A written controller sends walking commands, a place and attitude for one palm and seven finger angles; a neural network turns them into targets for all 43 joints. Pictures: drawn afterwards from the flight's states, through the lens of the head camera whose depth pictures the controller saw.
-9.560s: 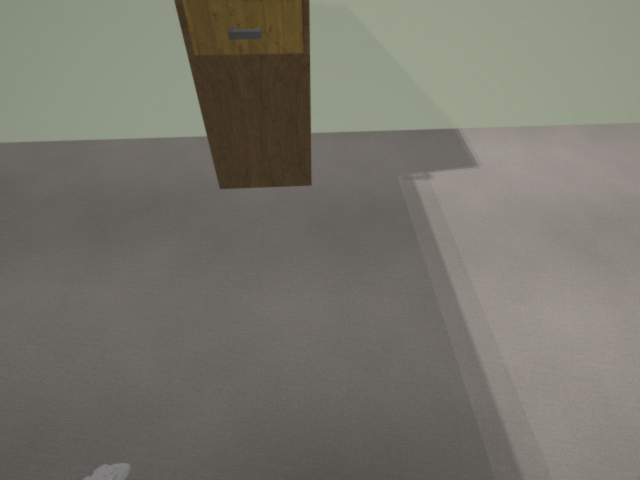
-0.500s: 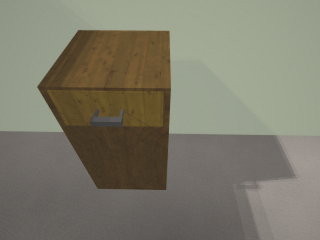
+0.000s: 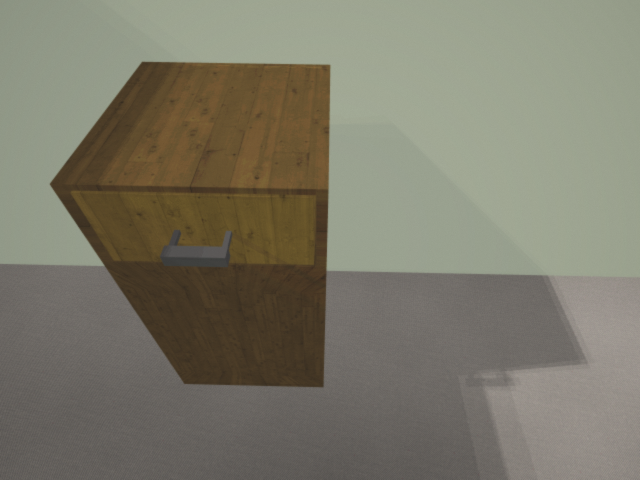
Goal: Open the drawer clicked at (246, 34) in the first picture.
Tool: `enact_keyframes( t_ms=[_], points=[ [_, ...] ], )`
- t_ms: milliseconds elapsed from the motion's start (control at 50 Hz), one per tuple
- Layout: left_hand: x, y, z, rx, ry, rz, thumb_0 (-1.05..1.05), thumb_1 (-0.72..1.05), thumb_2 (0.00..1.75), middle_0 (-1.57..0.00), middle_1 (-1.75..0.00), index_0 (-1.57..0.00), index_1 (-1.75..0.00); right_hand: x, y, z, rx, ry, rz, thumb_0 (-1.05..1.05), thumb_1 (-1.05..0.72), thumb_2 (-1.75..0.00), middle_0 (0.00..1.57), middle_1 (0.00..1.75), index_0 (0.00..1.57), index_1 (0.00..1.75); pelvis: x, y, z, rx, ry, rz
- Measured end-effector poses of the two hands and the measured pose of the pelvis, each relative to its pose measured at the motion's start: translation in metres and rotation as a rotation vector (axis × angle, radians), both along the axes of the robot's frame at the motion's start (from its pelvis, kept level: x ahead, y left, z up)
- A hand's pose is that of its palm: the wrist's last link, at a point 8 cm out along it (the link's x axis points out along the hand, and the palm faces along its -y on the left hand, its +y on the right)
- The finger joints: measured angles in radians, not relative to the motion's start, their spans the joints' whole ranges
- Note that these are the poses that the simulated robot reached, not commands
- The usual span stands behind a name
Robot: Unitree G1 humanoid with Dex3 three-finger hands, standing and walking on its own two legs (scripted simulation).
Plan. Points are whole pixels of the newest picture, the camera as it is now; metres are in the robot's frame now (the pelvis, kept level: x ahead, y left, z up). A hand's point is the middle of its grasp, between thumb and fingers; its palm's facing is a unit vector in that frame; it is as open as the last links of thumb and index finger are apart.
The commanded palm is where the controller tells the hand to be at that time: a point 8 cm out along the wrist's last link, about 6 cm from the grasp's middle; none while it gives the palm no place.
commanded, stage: come to a stop and stand still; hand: left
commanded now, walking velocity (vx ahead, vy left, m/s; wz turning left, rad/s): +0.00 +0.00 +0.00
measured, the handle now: (199, 246) +0.49 +0.25 -0.04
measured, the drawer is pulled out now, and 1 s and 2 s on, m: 0.00 0.00 0.00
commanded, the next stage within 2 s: look again from close up in 0.32 s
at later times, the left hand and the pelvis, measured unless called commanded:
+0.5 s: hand out of the picture -0.05 +0.15 -0.17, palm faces +0.03 -0.99 -0.17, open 7.4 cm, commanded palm none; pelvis -0.01 +0.00 +0.00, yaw -1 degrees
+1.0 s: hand out of the picture -0.04 +0.22 -0.18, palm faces -0.01 -0.98 -0.18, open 7.4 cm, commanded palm +0.06 +0.27 -0.07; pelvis -0.04 +0.05 +0.00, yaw -1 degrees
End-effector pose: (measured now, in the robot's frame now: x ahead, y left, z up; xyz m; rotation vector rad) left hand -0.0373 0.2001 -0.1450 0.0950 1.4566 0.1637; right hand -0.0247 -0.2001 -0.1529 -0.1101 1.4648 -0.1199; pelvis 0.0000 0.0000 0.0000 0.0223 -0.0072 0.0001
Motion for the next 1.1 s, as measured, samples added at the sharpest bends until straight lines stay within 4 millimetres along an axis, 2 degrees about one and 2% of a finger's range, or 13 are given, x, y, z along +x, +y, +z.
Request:
enact_keyframes(
  t_ms=[240,440,520,580,640,800,900,1000,1020,1040,1100],
  points=[
    [-0.001,-0.003,0.0,0.013,-0.001,0.009,0.0,0.91,0.9,-0.2,-0.3,-0.19,-0.3,0.021,-0.02,0.001,-0.031,-0.046,0.017,0.01,-0.92,-0.9,0.2,0.3,0.19,0.3,0.004,-0.007,0.0,0.0,-0.008,0.0],
    [-0.009,-0.007,-0.001,0.002,0.007,0.012,0.0,0.91,0.9,-0.2,-0.3,-0.19,-0.3,0.022,-0.022,0.004,-0.041,-0.051,0.024,0.01,-0.93,-0.9,0.2,0.3,0.19,0.3,0.001,-0.007,0.0,-0.007,-0.005,-0.002],
    [-0.014,-0.002,0.002,0.003,0.006,-0.037,0.0,0.91,0.9,-0.2,-0.3,-0.2,-0.3,0.027,-0.022,0.009,-0.055,-0.11,-0.006,0.01,-0.93,-0.9,0.2,0.3,0.2,0.3,-0.009,0.002,0.001,-0.016,0.006,-0.025],
    [-0.013,0.01,-0.006,-0.005,-0.001,-0.062,0.0,0.91,0.9,-0.2,-0.3,-0.2,-0.3,0.028,-0.018,0.009,-0.072,-0.177,-0.027,0.01,-0.93,-0.9,0.2,0.3,0.19,0.3,-0.013,0.009,-0.005,-0.025,0.002,-0.032],
    [-0.005,0.024,-0.011,0.006,-0.032,-0.062,0.0,0.91,0.9,-0.2,-0.3,-0.2,-0.3,0.023,-0.009,0.008,-0.077,-0.177,-0.017,0.0,-0.92,-0.9,0.2,0.3,0.19,0.3,-0.019,0.016,-0.008,-0.024,-0.008,-0.027],
    [0.014,0.054,-0.006,0.023,-0.138,-0.077,0.0,0.91,0.9,-0.2,-0.3,-0.19,-0.3,-0.002,0.012,0.009,-0.064,-0.144,0.009,0.0,-0.93,-0.9,0.2,0.3,0.2,0.3,-0.032,0.036,-0.005,-0.029,-0.017,-0.024],
    [0.011,0.066,-0.005,0.024,-0.133,-0.088,0.0,0.91,0.9,-0.2,-0.3,-0.19,-0.3,-0.02,0.026,0.01,-0.05,-0.114,0.006,0.0,-0.92,-0.9,0.2,0.3,0.2,0.3,-0.037,0.045,-0.004,-0.027,-0.008,-0.026],
    [-0.002,0.072,-0.005,0.022,-0.1,-0.086,0.0,0.91,0.9,-0.2,-0.3,-0.19,-0.3,-0.032,0.037,0.01,-0.039,-0.082,0.004,0.0,-0.91,-0.9,0.2,0.3,0.2,0.3,-0.04,0.053,-0.003,-0.033,-0.002,-0.024],
    [0.005,0.074,0.001,0.039,-0.122,-0.138,0.01,0.91,0.9,-0.2,-0.3,-0.19,-0.3,-0.03,0.038,0.012,-0.041,-0.107,-0.001,0.0,-0.91,-0.9,0.2,0.3,0.2,0.3,-0.041,0.055,-0.003,-0.034,0.003,-0.026],
    [0.021,0.079,0.014,0.086,-0.212,-0.198,0.01,0.91,0.9,-0.2,-0.31,-0.2,-0.3,-0.025,0.036,0.014,-0.062,-0.162,0.008,0.01,-0.92,-0.9,0.2,0.3,0.2,0.3,-0.043,0.057,-0.005,-0.03,0.009,-0.031],
    [0.078,0.091,0.07,0.301,-0.533,-0.35,0.02,0.9,0.89,-0.21,-0.32,-0.2,-0.31,0.001,0.026,0.02,-0.105,-0.376,0.001,0.02,-0.93,-0.9,0.21,0.3,0.2,0.3,-0.049,0.06,-0.01,-0.005,0.036,-0.028]
  ],
)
